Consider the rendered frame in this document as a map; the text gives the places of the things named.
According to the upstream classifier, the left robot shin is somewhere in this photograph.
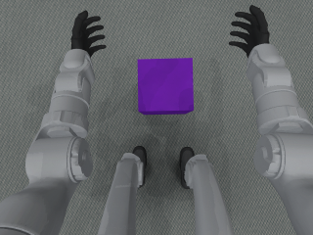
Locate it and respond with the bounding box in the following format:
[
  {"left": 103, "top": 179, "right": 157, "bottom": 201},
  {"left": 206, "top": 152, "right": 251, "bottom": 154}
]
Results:
[{"left": 116, "top": 153, "right": 140, "bottom": 168}]

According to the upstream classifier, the robot left thigh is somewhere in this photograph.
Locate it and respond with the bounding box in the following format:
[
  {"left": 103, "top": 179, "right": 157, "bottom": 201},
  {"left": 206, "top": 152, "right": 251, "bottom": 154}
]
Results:
[{"left": 97, "top": 158, "right": 144, "bottom": 235}]

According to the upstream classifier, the right robot upper arm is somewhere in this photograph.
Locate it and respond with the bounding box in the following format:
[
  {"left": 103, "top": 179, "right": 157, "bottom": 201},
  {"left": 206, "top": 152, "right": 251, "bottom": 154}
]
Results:
[{"left": 253, "top": 131, "right": 313, "bottom": 235}]

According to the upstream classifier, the right robot forearm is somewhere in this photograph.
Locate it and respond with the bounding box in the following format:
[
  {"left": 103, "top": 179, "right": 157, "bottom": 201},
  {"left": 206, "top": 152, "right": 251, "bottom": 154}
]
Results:
[{"left": 246, "top": 43, "right": 313, "bottom": 135}]

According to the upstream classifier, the left robot hand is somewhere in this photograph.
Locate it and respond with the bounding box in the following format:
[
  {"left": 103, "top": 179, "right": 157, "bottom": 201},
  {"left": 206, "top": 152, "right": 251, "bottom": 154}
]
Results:
[{"left": 70, "top": 10, "right": 107, "bottom": 58}]

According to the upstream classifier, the left robot upper arm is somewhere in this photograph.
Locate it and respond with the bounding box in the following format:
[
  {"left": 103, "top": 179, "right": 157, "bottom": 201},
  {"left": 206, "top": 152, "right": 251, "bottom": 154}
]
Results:
[{"left": 0, "top": 136, "right": 94, "bottom": 235}]

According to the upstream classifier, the carton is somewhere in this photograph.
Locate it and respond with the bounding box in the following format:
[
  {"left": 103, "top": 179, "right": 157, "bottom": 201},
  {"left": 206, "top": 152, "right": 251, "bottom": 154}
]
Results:
[{"left": 137, "top": 58, "right": 194, "bottom": 115}]

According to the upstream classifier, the right robot hand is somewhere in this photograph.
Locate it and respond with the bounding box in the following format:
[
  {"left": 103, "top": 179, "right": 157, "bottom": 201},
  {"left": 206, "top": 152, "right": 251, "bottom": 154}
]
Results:
[{"left": 229, "top": 5, "right": 270, "bottom": 57}]

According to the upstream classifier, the left robot forearm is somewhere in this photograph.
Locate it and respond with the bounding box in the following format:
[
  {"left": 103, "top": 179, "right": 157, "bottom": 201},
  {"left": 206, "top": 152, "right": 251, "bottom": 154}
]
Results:
[{"left": 25, "top": 49, "right": 96, "bottom": 177}]

